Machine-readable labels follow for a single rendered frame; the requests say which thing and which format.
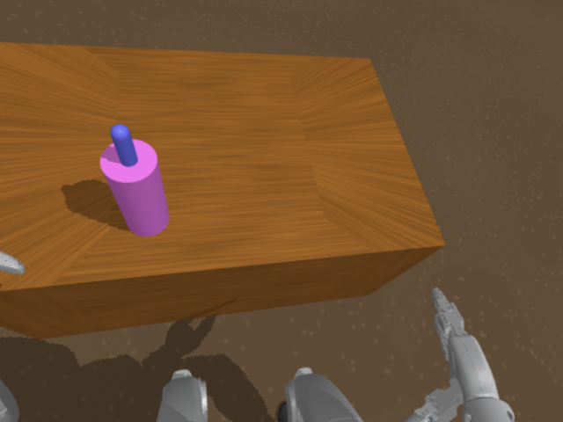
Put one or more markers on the left robot arm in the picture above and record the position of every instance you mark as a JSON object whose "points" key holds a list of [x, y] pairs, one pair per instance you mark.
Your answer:
{"points": [[8, 406]]}

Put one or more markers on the bottle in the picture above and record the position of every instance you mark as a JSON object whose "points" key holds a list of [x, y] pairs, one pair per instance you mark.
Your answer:
{"points": [[132, 172]]}

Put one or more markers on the right robot arm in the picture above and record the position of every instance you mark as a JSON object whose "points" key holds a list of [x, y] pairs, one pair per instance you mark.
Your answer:
{"points": [[487, 409]]}

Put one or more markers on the right robot hand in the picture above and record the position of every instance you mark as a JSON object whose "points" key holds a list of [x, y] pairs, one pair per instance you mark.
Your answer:
{"points": [[470, 374]]}

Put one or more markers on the left robot hand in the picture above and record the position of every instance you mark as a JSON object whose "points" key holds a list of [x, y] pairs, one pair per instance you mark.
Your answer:
{"points": [[9, 264]]}

